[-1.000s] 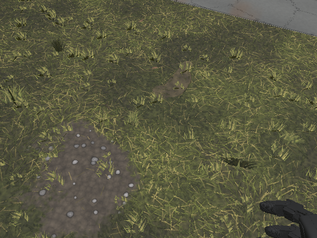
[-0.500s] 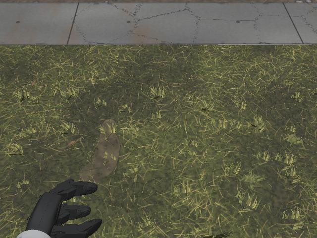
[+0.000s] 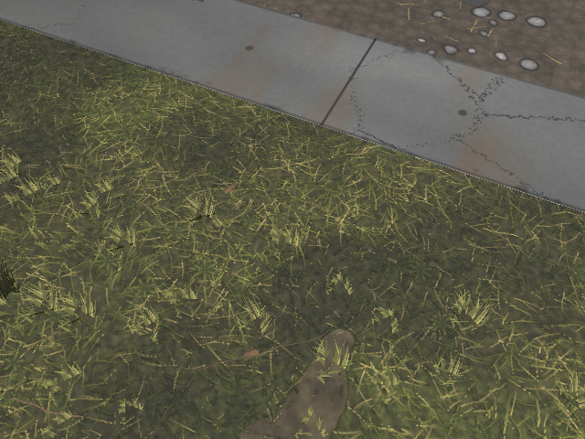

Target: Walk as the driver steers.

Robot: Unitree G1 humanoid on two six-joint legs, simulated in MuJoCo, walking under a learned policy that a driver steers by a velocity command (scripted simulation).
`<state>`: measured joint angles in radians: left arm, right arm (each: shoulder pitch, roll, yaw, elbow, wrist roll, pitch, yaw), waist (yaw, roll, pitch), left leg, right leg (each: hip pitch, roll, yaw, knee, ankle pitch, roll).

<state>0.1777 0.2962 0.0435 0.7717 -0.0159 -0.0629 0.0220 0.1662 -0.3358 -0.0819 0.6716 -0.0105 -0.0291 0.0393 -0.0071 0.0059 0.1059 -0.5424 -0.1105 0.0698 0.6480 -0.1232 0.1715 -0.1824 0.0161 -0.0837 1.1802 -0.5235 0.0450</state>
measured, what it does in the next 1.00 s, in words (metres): walks ahead, turning left: right foot, then left foot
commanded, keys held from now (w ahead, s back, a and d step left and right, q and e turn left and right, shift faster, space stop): q+shift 0.06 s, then shift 0.94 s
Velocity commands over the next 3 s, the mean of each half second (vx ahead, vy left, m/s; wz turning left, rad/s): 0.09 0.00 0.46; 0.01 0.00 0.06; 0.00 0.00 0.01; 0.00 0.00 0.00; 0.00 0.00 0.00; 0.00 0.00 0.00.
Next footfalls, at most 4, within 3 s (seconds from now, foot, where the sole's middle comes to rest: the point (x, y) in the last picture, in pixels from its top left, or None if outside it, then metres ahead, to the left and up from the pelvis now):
0.42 right None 0.24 -0.19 -0.74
0.72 left None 0.13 0.06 -0.74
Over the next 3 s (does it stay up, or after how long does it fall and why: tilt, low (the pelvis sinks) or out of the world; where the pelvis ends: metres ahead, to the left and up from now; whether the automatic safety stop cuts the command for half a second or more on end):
stays up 0.15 -0.07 0.03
